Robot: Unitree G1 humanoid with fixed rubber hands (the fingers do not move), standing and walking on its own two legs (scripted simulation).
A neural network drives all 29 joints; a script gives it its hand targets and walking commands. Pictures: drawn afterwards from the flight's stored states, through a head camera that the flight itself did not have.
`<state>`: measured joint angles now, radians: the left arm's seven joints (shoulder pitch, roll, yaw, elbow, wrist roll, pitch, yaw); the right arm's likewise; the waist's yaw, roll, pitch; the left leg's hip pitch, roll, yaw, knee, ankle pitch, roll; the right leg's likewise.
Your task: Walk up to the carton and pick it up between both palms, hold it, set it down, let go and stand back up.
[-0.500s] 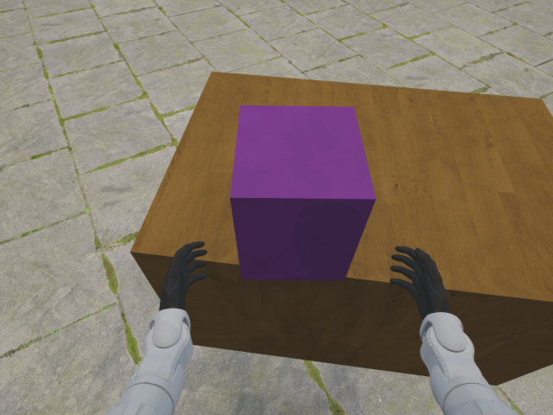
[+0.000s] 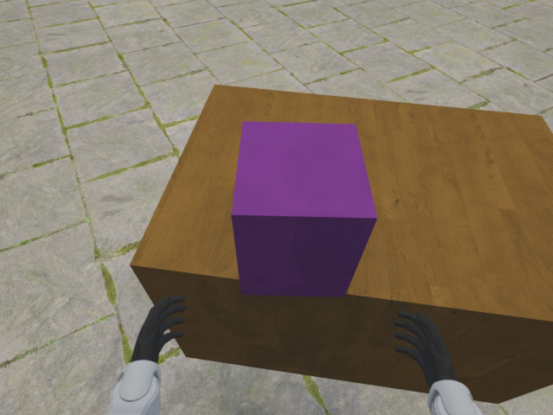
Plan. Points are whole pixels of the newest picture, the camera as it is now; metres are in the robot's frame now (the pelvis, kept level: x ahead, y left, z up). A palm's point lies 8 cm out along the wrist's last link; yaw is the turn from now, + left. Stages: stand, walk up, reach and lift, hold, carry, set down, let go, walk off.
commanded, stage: set down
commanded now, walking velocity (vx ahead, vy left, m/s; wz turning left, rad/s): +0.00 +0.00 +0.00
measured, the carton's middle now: (296, 213) +0.46 -0.01 -0.01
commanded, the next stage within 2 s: let go in 0.72 s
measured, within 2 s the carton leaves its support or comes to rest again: neither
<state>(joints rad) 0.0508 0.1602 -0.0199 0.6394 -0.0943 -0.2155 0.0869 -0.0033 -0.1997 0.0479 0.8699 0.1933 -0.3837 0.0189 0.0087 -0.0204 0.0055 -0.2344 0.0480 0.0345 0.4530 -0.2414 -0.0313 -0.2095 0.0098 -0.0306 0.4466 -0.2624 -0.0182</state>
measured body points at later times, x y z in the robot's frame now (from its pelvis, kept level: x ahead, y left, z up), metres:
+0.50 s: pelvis +0.01 +0.01 +0.01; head +0.01 +0.01 +0.46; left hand +0.18 +0.23 -0.07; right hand +0.17 -0.21 -0.08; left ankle +0.00 +0.14 -0.74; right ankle -0.02 -0.11 -0.74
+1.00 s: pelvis -0.01 +0.01 +0.00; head +0.01 +0.01 +0.45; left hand +0.17 +0.23 -0.09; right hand +0.14 -0.22 -0.09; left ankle +0.00 +0.14 -0.74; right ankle -0.02 -0.11 -0.74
